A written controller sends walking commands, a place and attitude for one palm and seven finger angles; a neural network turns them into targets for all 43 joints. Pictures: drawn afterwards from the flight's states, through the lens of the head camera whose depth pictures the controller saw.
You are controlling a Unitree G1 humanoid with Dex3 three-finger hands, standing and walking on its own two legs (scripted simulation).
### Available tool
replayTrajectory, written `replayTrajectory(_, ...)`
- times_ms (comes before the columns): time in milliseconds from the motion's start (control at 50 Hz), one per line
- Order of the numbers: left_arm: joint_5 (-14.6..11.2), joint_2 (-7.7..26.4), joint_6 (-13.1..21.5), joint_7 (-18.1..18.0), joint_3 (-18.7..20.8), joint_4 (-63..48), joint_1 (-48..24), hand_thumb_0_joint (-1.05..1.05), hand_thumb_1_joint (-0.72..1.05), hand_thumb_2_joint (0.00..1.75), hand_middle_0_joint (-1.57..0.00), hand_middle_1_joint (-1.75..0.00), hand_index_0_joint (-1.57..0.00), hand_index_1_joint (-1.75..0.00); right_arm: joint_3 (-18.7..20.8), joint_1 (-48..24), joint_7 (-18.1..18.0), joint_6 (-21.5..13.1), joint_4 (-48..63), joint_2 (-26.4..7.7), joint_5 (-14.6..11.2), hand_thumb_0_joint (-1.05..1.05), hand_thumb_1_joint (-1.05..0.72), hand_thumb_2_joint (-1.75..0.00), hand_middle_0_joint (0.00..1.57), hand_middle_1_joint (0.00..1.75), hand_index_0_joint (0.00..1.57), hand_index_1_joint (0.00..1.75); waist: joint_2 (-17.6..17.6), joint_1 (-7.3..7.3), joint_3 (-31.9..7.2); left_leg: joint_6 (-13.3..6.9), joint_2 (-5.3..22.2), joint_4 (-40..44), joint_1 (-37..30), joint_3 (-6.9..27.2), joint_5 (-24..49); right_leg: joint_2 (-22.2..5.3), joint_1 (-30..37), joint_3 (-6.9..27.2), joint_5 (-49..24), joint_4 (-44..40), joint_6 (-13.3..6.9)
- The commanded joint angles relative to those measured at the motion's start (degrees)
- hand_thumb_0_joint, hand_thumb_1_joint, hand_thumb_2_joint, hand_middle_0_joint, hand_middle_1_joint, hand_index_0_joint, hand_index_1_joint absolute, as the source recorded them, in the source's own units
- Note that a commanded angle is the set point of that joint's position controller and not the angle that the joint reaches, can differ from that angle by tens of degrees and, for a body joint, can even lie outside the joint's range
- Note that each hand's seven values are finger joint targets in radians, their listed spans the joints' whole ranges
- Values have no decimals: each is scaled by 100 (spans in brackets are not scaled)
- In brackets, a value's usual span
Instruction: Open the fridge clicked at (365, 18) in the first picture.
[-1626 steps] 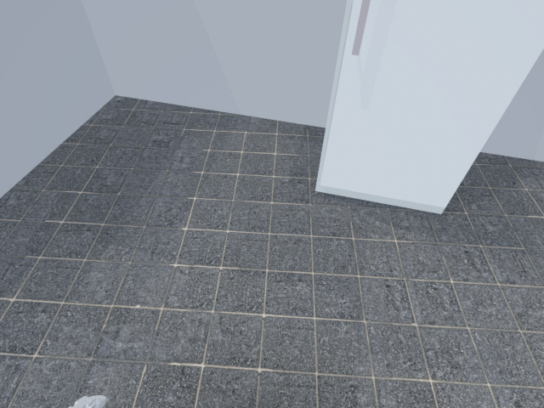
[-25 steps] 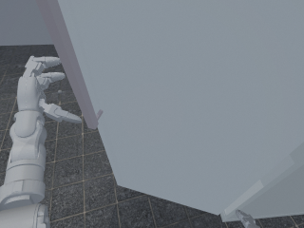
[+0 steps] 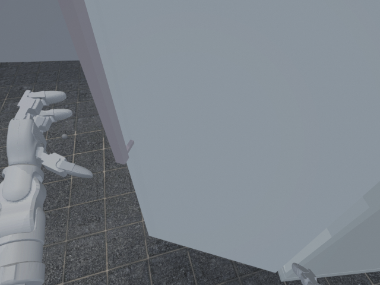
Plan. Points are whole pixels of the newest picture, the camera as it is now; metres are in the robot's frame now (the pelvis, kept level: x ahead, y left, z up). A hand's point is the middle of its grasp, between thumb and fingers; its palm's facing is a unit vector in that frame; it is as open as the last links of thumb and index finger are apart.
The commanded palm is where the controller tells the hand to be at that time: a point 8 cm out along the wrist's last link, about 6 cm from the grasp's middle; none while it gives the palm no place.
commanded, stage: slip the hand off the handle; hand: left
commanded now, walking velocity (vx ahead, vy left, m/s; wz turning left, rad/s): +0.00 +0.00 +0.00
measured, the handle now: (102, 69) +0.42 +0.20 +0.26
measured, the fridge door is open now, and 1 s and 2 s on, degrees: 69 69 69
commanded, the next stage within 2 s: draw the hand back to the body in 0.68 s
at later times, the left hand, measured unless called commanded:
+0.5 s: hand (39, 169) +0.25 +0.27 +0.17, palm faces +0.33 -0.92 -0.19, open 14.7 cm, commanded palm +0.23 +0.30 +0.17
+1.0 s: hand (43, 174) +0.25 +0.26 +0.17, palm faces +0.05 -0.99 -0.09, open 14.7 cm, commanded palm +0.21 +0.30 +0.18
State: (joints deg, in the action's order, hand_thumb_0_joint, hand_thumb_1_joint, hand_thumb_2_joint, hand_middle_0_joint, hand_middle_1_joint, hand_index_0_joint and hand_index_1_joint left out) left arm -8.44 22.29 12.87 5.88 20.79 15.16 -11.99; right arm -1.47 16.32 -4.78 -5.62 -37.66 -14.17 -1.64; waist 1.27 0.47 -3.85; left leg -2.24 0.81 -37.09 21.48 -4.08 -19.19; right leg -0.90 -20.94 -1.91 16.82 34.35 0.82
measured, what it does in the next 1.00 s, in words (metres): stands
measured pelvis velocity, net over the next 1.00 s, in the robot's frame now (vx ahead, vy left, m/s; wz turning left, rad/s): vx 0.00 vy -0.02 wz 0.03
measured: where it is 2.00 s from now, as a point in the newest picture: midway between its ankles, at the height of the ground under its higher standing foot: outside the picture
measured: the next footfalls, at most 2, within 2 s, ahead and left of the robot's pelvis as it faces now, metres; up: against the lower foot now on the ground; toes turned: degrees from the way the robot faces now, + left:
none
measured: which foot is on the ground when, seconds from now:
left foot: down 0.00-1.00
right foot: down 0.00-1.00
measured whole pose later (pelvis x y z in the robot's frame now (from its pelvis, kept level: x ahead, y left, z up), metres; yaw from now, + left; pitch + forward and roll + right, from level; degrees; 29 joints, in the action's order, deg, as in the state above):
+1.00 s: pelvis +0.00 -0.02 +0.00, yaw +2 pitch -1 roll -1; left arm -21.3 27.0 -5.4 26.5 25.5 5.6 1.4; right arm -3.7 14.8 -8.2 -13.7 -36.6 -16.1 -4.5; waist 3.2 1.7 -3.9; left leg -1.0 1.3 -34.8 15.3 -1.9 -18.4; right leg -0.3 -13.9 -4.0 16.8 31.9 -0.3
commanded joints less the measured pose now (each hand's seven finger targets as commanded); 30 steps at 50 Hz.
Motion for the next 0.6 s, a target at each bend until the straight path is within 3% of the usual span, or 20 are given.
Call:
replayTrajectory(0,-92,1257,296,-30,223,-1778,-1744,0,-55,20,-25,-115,-25,-115,259,-636,-109,-417,903,-750,-10,0,-90,-90,20,30,20,30,488,97,-1188,235,93,678,-952,560,1601,170,162,-116,-912,-313,-245)
replayTrajectory(40,-107,1135,227,1,53,-1838,-1792,0,-55,20,-25,-115,-25,-115,238,-714,-145,-483,890,-746,-32,0,-90,-90,20,30,20,30,496,32,-999,218,81,722,-924,582,1218,164,47,-108,-698,-361,-235)
replayTrajectory(180,-182,1020,-34,33,90,-2165,-984,0,-55,20,-25,-115,-25,-115,168,-841,-148,-606,947,-687,-42,0,-90,-90,20,30,20,30,289,176,-943,206,38,756,-887,548,1243,124,295,-122,-816,-436,-236)
replayTrajectory(260,-269,1345,-94,59,523,-2204,-647,0,-55,20,-25,-115,-25,-115,150,-912,-176,-619,919,-695,-36,0,-90,-90,20,30,20,30,43,248,-772,155,13,765,-691,461,1137,101,464,-82,-802,-544,-217)
replayTrajectory(300,-312,1357,-77,114,589,-2377,-491,0,-55,20,-25,-115,-25,-115,131,-989,-174,-651,978,-645,-43,0,-90,-90,20,30,20,30,233,268,-789,145,-18,749,-712,412,1120,93,483,-55,-801,-554,-206)
replayTrajectory(360,-382,1358,7,219,598,-2555,-432,0,-55,20,-25,-115,-25,-115,128,-1009,-191,-725,959,-660,-26,0,-90,-90,20,30,20,30,174,226,-769,111,-26,694,-708,393,1118,87,485,-22,-809,-582,-195)
replayTrajectory(380,-414,1342,15,271,558,-2568,-461,0,-55,20,-25,-115,-25,-115,117,-1017,-201,-751,947,-657,-34,0,-90,-90,20,30,20,30,340,202,-752,111,-41,679,-716,386,1099,79,444,1,-809,-582,-191)
replayTrajectory(460,-522,1497,57,448,683,-2313,-570,0,-55,20,-25,-115,-25,-115,133,-975,-275,-825,845,-708,-50,0,-90,-90,20,30,20,30,170,146,-617,85,-37,629,-569,382,839,48,369,67,-531,-666,-163)
replayTrajectory(500,-552,1453,34,542,552,-2152,-826,0,-55,20,-25,-115,-25,-115,116,-991,-314,-857,818,-702,-89,0,-90,-90,20,30,20,30,280,84,-477,93,-53,649,-530,418,612,43,220,79,-248,-705,-158)
replayTrajectory(580,-555,1750,49,591,772,-1963,-924,0,-55,20,-25,-115,-25,-115,150,-960,-352,-899,787,-756,-68,0,-90,-90,20,30,20,30,224,138,-739,75,-53,560,-428,431,662,-27,386,174,-226,-670,-151)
